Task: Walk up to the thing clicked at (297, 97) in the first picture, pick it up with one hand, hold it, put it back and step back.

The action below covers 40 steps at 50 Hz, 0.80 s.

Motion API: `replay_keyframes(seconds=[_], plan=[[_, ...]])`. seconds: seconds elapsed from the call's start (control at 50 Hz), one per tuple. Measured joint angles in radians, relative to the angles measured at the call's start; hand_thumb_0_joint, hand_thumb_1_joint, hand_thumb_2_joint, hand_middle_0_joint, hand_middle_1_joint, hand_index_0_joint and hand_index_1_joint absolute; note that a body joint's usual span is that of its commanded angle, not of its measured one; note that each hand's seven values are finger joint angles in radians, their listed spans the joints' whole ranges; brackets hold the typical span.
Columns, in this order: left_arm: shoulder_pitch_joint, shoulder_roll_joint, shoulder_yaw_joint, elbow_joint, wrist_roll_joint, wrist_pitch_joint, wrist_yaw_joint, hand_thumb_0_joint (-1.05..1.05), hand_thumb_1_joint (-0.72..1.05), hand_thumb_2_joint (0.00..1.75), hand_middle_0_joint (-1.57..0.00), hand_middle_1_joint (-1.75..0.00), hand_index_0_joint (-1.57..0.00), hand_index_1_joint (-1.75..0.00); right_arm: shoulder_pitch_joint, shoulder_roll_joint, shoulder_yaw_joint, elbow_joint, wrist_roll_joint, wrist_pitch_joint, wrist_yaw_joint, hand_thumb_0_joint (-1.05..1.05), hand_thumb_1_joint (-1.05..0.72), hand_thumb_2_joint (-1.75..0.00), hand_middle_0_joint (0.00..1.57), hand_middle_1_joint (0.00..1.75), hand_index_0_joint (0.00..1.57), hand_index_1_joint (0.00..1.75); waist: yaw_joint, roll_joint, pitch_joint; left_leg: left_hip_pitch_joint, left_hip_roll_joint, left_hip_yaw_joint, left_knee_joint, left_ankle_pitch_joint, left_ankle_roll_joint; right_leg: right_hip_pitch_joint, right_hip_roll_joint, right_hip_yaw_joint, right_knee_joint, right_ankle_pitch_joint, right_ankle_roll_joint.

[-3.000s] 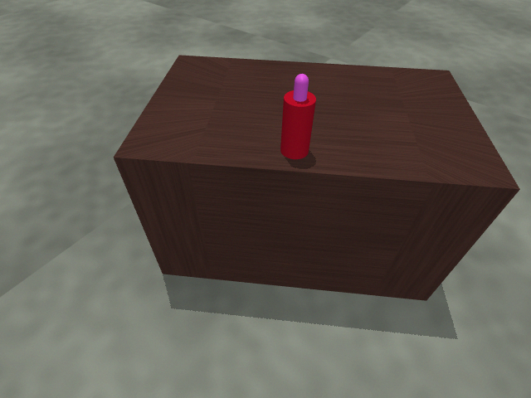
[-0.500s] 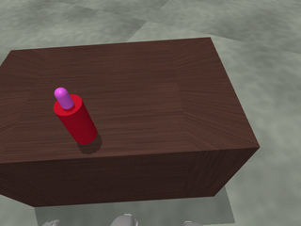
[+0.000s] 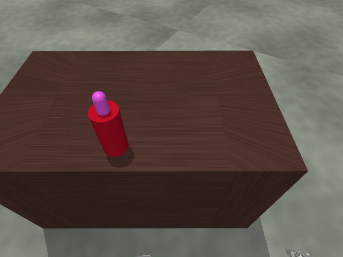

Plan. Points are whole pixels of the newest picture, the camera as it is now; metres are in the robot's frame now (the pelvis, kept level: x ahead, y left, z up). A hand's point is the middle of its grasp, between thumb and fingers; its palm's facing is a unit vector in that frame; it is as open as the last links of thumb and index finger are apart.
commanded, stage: walk up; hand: left
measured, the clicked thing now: (108, 123) +0.47 +0.20 +0.01
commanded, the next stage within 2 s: stand in 1.18 s
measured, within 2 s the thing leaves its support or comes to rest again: neither
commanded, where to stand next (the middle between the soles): +0.07 +0.00 m, yaw -1 degrees
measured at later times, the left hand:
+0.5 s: hand out of the picture +0.10 +0.25 -0.13, palm faces -0.04 -0.94 -0.35, open 7.4 cm
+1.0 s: hand out of the picture +0.11 +0.25 -0.13, palm faces -0.05 -0.93 -0.36, open 7.4 cm
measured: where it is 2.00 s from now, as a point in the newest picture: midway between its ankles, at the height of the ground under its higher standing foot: outside the picture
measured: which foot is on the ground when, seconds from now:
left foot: down 0.00-1.00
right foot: down 0.00-1.00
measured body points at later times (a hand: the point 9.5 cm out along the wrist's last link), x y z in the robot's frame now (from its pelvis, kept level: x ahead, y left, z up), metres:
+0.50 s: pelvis +0.02 -0.01 +0.02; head +0.02 +0.00 +0.47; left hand +0.10 +0.30 -0.11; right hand +0.09 -0.32 -0.10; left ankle +0.05 +0.10 -0.72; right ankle -0.01 -0.14 -0.72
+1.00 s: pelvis +0.03 +0.00 +0.02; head +0.03 +0.00 +0.47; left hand +0.12 +0.30 -0.11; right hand +0.10 -0.31 -0.11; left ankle +0.05 +0.10 -0.72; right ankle -0.01 -0.14 -0.72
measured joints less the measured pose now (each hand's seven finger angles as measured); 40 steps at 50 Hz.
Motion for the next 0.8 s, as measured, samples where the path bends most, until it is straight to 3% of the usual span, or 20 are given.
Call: replay_keyframes(seconds=[0.1,0.36,0.8], plan=[[0.014,-0.007,-0.018,0.028,-0.003,0.007,-0.016,0.01,0.9,0.9,-0.21,-0.3,-0.21,-0.3,0.0,0.02,0.008,0.051,-0.004,-0.015,0.013,0.0,-0.91,-0.9,0.2,0.3,0.21,0.3,-0.001,-0.026,-0.035,0.06,-0.04,0.027,-0.089,0.052,0.008,0.013,-0.044,0.02,0.01,-0.015,0.005],[-0.035,-0.018,-0.028,0.079,-0.008,-0.007,-0.022,0.0,0.9,0.9,-0.21,-0.3,-0.2,-0.3,-0.022,0.029,0.014,0.156,-0.003,-0.023,0.022,0.0,-0.91,-0.9,0.2,0.3,0.21,0.3,-0.015,-0.049,-0.053,0.129,-0.032,0.027,-0.241,0.114,-0.005,0.084,-0.033,0.021,-0.157,0.066,0.004],[-0.127,-0.025,-0.029,0.143,-0.008,0.01,-0.015,0.0,0.91,0.9,-0.21,-0.3,-0.2,-0.3,-0.075,0.039,0.001,0.225,-0.002,-0.023,0.006,0.0,-0.91,-0.9,0.2,0.3,0.2,0.3,-0.024,-0.06,-0.053,0.206,-0.034,0.048,-0.332,0.136,-0.004,0.153,-0.037,0.042,-0.248,0.096,0.008]])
